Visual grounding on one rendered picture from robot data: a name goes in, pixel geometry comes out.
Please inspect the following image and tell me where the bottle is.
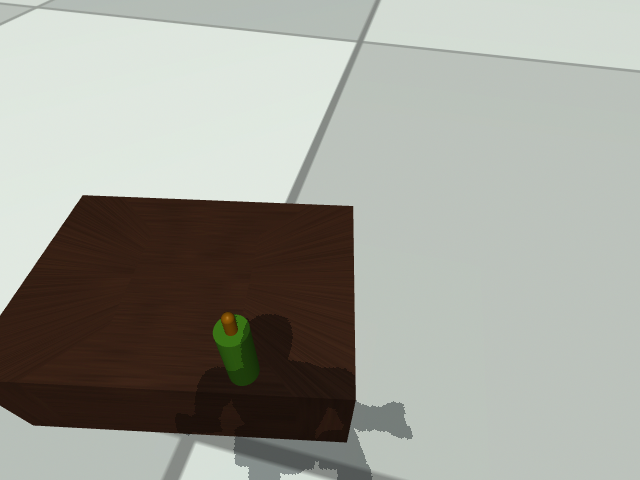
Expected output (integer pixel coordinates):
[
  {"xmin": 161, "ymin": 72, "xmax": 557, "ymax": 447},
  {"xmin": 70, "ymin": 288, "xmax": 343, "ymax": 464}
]
[{"xmin": 213, "ymin": 312, "xmax": 260, "ymax": 386}]

